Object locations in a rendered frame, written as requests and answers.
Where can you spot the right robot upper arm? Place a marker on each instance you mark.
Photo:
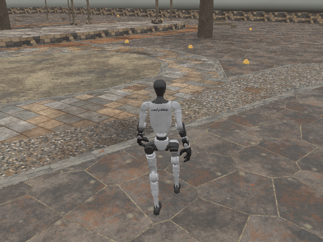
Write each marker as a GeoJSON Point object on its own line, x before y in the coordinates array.
{"type": "Point", "coordinates": [178, 114]}

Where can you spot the robot right thigh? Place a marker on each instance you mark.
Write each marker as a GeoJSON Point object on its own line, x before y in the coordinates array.
{"type": "Point", "coordinates": [174, 149]}

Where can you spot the robot right foot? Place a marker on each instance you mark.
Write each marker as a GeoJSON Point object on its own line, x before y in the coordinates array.
{"type": "Point", "coordinates": [177, 189]}

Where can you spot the robot left forearm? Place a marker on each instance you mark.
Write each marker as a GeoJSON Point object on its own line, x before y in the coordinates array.
{"type": "Point", "coordinates": [139, 132]}

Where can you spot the right robot hand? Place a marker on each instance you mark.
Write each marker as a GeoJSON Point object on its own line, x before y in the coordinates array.
{"type": "Point", "coordinates": [188, 151]}

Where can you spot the left robot upper arm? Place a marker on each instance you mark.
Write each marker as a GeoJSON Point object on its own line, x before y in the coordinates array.
{"type": "Point", "coordinates": [142, 116]}

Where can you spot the robot right forearm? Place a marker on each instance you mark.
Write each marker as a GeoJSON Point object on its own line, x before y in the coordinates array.
{"type": "Point", "coordinates": [184, 138]}

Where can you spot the left robot hand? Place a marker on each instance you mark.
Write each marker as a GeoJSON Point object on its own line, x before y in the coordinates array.
{"type": "Point", "coordinates": [143, 139]}

